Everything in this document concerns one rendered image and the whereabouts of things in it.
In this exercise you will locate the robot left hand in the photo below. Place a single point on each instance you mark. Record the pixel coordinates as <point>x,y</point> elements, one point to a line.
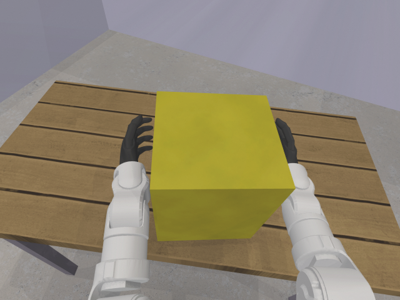
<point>129,147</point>

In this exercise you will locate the robot right hand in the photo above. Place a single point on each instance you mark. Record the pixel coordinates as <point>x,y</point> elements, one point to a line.
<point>287,141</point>

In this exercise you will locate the table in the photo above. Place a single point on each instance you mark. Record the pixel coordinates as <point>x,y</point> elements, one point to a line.
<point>57,169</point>

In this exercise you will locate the robot left forearm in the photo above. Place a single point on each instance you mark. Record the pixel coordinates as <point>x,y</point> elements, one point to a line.
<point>124,265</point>

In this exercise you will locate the carton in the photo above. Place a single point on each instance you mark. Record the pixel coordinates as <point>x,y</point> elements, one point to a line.
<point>218,169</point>

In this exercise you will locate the robot right forearm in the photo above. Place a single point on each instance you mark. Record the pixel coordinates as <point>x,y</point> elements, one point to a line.
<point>312,240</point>

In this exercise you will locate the right robot upper arm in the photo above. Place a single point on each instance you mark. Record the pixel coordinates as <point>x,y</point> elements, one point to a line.
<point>331,283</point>

